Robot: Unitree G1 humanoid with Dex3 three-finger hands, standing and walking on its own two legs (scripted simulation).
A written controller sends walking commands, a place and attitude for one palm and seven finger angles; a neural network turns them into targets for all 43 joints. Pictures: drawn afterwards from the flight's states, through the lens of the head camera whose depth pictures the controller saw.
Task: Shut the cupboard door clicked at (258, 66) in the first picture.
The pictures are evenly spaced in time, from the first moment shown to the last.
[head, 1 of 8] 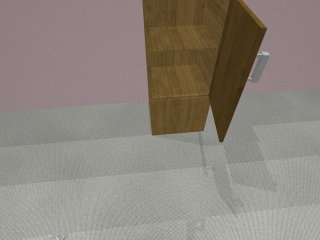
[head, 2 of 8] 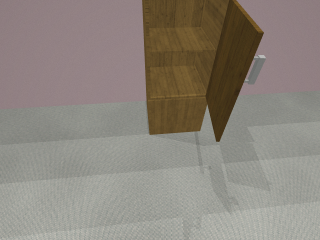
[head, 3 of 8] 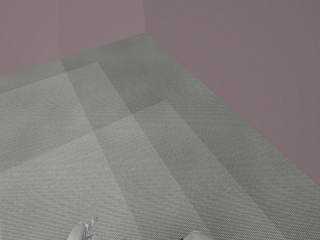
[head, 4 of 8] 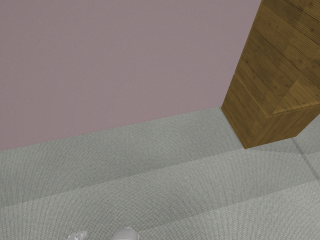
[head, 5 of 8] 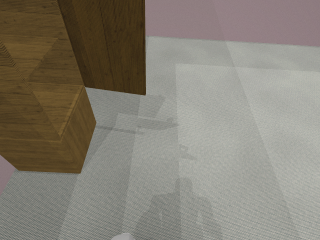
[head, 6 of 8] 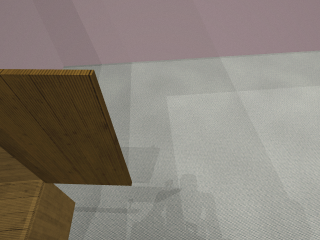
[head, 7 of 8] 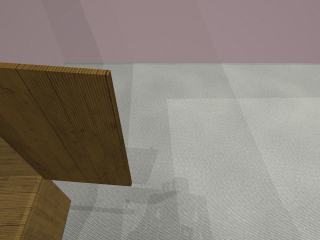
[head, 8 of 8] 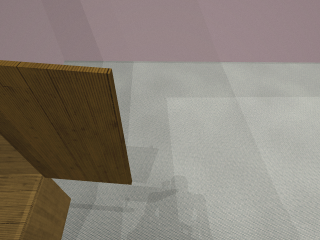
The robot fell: no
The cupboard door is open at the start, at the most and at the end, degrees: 83 83 83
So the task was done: no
